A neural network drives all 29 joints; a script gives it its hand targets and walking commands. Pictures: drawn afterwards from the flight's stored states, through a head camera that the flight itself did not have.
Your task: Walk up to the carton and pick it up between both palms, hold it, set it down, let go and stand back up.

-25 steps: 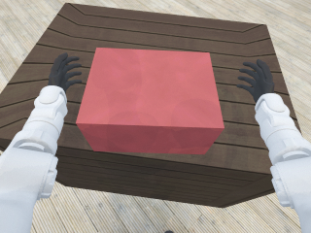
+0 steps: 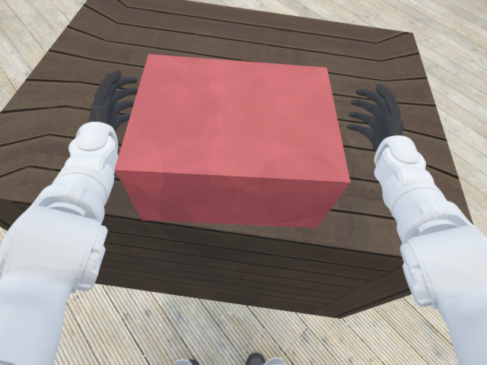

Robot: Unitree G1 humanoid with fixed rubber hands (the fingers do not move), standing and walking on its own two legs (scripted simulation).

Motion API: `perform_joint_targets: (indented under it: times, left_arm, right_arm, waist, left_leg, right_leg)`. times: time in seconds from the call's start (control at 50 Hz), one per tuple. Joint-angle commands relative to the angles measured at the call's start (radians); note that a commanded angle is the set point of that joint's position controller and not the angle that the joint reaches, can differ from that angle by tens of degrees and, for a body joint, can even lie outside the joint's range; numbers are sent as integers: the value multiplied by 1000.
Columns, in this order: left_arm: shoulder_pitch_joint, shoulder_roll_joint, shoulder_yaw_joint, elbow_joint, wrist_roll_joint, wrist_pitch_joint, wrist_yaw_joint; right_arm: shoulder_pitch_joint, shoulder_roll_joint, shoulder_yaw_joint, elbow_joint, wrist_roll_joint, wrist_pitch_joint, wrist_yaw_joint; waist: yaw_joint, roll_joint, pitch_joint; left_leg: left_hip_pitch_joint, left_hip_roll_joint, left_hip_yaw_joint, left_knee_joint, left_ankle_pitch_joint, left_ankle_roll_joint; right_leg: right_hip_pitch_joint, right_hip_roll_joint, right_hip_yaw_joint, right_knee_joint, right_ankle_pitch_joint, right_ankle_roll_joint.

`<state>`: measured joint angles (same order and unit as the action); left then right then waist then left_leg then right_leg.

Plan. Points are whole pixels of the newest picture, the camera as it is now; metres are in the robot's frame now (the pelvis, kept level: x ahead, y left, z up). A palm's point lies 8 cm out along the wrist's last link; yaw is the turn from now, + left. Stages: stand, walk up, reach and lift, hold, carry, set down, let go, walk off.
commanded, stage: reach and lift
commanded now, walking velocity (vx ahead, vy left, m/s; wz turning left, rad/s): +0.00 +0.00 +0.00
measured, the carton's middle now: (234, 143) +0.48 +0.02 +0.05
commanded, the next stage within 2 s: none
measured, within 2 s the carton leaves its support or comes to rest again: leaves its support in 1.74 s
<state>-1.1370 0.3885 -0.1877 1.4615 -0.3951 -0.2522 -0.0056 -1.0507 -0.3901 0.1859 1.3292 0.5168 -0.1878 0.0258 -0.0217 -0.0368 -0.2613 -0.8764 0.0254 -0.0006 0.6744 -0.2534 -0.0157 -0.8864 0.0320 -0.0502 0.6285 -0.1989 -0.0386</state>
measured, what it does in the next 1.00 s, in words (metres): stands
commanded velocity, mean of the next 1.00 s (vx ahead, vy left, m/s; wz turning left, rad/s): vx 0.00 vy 0.00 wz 0.00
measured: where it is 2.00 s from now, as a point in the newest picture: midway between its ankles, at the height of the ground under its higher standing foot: outside the picture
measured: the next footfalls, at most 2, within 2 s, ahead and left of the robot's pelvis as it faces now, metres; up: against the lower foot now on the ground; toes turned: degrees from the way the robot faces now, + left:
none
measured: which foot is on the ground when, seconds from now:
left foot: down 0.00-1.00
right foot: down 0.00-1.00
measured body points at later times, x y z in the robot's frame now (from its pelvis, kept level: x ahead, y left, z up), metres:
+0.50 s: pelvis +0.01 +0.01 +0.01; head +0.11 +0.02 +0.45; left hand +0.49 +0.23 +0.09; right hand +0.50 -0.20 +0.10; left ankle +0.02 +0.13 -0.71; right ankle +0.04 -0.09 -0.71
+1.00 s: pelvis +0.01 +0.01 +0.01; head +0.10 +0.03 +0.45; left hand +0.49 +0.22 +0.09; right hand +0.49 -0.19 +0.10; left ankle +0.02 +0.13 -0.71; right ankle +0.04 -0.09 -0.71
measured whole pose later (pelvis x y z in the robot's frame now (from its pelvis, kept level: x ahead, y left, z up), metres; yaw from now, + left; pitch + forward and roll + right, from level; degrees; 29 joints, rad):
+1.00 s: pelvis +0.01 +0.01 +0.01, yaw +0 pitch +24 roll -1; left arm -1.09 0.29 -0.12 1.46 -0.32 -0.29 0.04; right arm -1.04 -0.32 0.08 1.38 0.40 -0.22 -0.01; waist 0.00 -0.02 -0.26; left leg -0.80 0.02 0.00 0.63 -0.25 -0.01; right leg -0.79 0.03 -0.05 0.56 -0.19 -0.03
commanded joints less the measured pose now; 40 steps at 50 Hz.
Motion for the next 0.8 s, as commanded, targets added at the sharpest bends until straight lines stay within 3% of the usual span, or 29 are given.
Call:
perform_joint_targets:
  times: [0.0,0.14,0.3,0.36,0.52,0.62,0.76,0.78]
  left_arm:
    - [-441,114,16,-122,-1,-34,19]
    - [-410,78,20,-126,2,-27,19]
    - [-393,39,30,-179,28,-43,20]
    - [-365,25,45,-164,57,-29,25]
    - [-373,-6,74,-203,74,-52,32]
    - [-358,1,98,-132,86,-44,29]
    - [-384,-37,76,-171,87,-56,48]
    - [-378,-35,79,-162,84,-56,50]
  right_arm:
    - [-423,-182,-59,-130,-28,-35,-18]
    - [-414,-172,-55,-117,-36,-31,-25]
    - [-394,-132,-60,-123,-38,-45,-17]
    - [-362,-127,-62,-69,-41,-38,-12]
    - [-393,-101,-108,-147,-101,-71,-35]
    - [-394,-87,-108,-91,-119,-57,-53]
    - [-409,-81,-130,-116,-124,-70,-53]
    - [-407,-79,-124,-115,-121,-69,-53]
  waist:
    - [8,71,-720]
    - [1,45,-711]
    - [8,86,-711]
    - [16,108,-649]
    - [10,74,-699]
    - [3,27,-630]
    - [7,90,-706]
    - [11,73,-693]
  left_leg:
    - [311,-23,27,-33,235,-24]
    - [367,-18,17,-19,318,-37]
    - [412,-14,11,-16,387,-47]
    - [471,-7,7,-25,401,-58]
    - [442,-13,11,-35,413,-53]
    - [386,-15,13,-55,350,-39]
    - [490,-5,7,-42,415,-57]
    - [492,-4,7,-36,414,-55]
  right_leg:
    - [424,-8,15,-24,253,72]
    - [423,-2,8,-26,330,68]
    - [417,-2,8,-32,357,62]
    - [378,-2,5,-57,333,58]
    - [448,-7,13,-58,390,66]
    - [502,-18,26,-71,380,70]
    - [409,-2,4,-80,338,53]
    - [400,-4,4,-82,339,52]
